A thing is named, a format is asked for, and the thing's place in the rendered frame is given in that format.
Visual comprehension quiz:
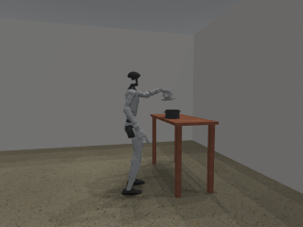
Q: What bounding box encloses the table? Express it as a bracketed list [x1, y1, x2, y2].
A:
[151, 113, 219, 198]

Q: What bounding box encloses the robot right hand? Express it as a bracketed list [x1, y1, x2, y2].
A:
[136, 130, 150, 148]

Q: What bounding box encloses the robot left hand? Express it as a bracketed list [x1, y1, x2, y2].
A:
[162, 89, 172, 98]

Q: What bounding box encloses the pot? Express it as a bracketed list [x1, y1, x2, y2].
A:
[164, 110, 181, 119]

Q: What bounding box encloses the left robot upper arm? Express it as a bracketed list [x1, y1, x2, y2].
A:
[137, 91, 151, 98]

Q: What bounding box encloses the robot left forearm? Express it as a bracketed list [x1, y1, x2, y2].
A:
[148, 87, 164, 96]

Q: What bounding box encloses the robot right forearm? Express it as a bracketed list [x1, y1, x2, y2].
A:
[124, 107, 141, 131]

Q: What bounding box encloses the right robot upper arm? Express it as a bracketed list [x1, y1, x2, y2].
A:
[123, 89, 136, 113]

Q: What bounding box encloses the right robot thigh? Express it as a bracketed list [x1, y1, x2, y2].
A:
[126, 126, 142, 164]

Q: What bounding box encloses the lid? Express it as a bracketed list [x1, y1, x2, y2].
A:
[161, 97, 175, 101]

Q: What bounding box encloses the left robot foot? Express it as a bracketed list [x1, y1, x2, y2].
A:
[127, 179, 145, 185]

